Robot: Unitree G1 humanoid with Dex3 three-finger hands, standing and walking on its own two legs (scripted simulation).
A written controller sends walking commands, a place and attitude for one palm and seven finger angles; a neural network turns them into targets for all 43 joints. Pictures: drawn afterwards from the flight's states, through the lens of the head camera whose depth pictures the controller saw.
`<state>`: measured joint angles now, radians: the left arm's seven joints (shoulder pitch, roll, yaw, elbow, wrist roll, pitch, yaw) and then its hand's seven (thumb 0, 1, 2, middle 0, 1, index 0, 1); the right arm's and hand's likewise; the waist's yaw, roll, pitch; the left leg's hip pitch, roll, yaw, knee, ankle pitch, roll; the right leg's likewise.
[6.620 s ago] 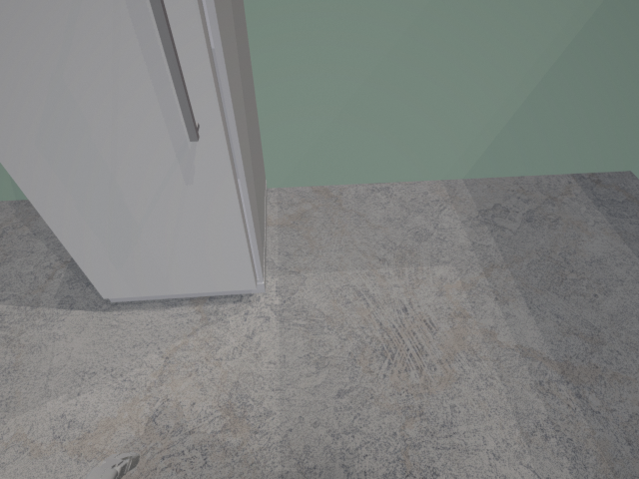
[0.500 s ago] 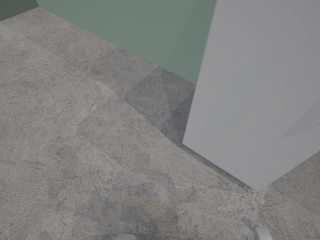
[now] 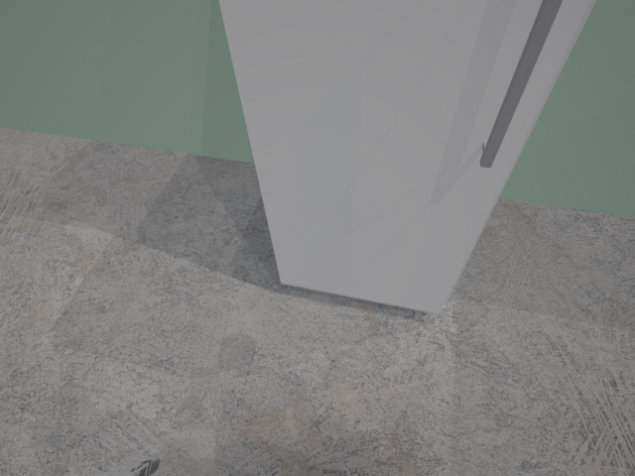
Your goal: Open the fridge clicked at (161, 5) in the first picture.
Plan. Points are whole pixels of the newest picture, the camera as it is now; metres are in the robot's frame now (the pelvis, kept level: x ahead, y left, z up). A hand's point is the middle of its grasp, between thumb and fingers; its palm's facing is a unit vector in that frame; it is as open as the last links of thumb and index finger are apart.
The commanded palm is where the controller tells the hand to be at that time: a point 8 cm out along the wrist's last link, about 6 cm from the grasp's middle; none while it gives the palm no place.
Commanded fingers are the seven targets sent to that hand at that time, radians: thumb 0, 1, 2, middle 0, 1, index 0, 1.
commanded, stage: turn to face it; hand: right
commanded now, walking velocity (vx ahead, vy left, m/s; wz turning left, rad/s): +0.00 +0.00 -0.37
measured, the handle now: (541, 17) +0.63 -0.27 +0.24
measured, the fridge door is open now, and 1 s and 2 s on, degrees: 0 0 0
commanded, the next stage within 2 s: take the last steps up to it in 0.38 s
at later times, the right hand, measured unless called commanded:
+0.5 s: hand out of the picture +0.04 -0.23 -0.14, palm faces +0.17 +0.96 -0.23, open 7.4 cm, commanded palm none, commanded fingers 0.00 -0.90 -0.90 0.20 0.30 0.20 0.30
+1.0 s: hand out of the picture -0.09 -0.11 -0.14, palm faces +0.36 +0.92 -0.15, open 7.4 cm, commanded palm none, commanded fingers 0.00 -0.90 -0.90 0.20 0.30 0.20 0.30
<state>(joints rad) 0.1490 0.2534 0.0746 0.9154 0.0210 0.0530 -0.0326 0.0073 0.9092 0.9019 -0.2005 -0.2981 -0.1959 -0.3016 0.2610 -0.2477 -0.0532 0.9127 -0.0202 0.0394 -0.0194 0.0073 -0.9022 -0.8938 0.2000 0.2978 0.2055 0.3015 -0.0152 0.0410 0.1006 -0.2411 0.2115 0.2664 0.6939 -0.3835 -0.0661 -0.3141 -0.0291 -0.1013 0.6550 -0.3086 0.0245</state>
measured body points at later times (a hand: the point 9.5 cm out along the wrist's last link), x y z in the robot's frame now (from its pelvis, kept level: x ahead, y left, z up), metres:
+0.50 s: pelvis -0.01 -0.02 +0.02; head +0.00 -0.03 +0.47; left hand +0.06 +0.21 -0.12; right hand +0.03 -0.28 -0.12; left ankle +0.00 +0.13 -0.67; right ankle +0.01 -0.09 -0.72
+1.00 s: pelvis +0.05 -0.01 +0.02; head +0.06 +0.01 +0.47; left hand +0.13 +0.22 -0.14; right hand -0.10 -0.16 -0.12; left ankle -0.02 +0.12 -0.72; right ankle +0.08 -0.17 -0.67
